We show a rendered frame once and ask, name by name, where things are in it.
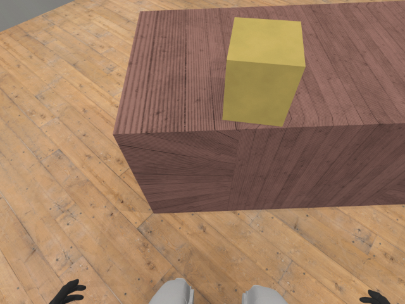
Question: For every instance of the pedestal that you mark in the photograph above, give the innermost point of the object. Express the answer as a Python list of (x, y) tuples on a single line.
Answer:
[(342, 142)]

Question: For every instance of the robot thigh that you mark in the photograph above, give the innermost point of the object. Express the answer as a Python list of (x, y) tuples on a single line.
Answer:
[(262, 295), (174, 292)]

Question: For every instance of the left robot hand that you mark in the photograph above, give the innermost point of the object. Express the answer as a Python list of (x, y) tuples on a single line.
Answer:
[(62, 298)]

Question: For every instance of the right robot hand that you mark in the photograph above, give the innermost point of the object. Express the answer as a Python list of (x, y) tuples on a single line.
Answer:
[(376, 298)]

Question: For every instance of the left robot thigh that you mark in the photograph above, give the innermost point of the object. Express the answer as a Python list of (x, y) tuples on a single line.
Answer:
[(174, 292)]

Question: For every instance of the carton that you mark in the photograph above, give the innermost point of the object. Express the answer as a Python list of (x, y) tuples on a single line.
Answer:
[(265, 63)]

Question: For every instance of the right robot thigh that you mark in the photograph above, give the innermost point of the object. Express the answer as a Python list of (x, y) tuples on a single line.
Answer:
[(262, 295)]

